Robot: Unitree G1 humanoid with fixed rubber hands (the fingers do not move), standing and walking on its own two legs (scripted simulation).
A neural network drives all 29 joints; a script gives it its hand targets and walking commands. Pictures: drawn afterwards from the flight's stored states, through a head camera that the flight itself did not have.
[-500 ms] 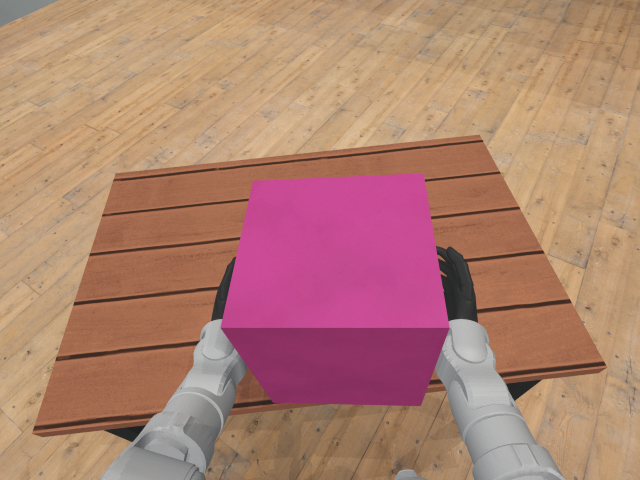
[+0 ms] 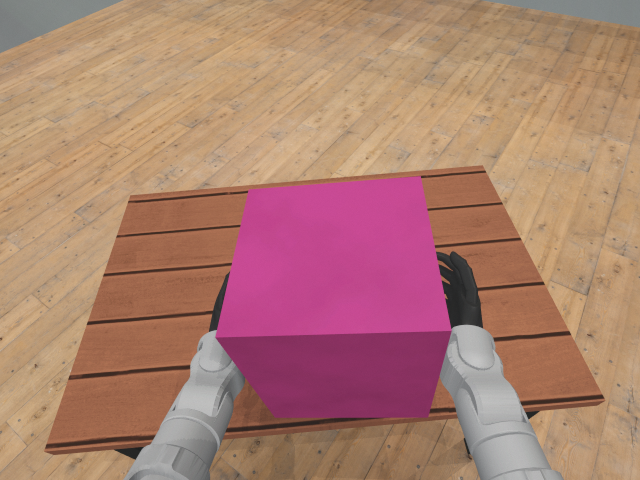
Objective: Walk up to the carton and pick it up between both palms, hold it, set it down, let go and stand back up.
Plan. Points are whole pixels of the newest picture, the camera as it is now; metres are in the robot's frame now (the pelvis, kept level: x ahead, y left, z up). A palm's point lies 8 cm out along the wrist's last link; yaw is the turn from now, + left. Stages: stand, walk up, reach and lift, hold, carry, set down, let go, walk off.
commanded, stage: reach and lift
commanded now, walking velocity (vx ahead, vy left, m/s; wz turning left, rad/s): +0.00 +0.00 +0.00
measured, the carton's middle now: (341, 307) +0.34 -0.05 +0.03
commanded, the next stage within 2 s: none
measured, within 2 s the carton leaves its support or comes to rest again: neither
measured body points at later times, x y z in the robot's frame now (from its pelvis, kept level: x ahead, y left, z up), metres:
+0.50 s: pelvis -0.01 +0.00 +0.01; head +0.02 -0.01 +0.46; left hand +0.36 +0.10 +0.06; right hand +0.31 -0.21 +0.06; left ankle -0.04 +0.12 -0.73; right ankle +0.02 -0.14 -0.73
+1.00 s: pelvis -0.01 +0.00 +0.02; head -0.01 +0.00 +0.47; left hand +0.36 +0.11 +0.10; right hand +0.33 -0.19 +0.10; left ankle -0.04 +0.12 -0.73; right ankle +0.02 -0.14 -0.73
